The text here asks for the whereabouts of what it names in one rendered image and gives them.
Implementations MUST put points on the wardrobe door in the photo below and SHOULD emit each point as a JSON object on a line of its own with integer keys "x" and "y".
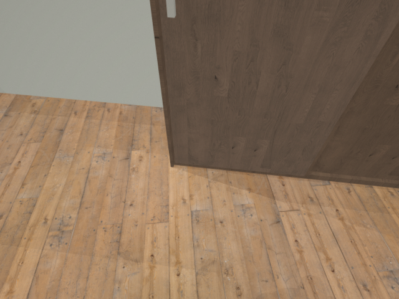
{"x": 365, "y": 140}
{"x": 259, "y": 85}

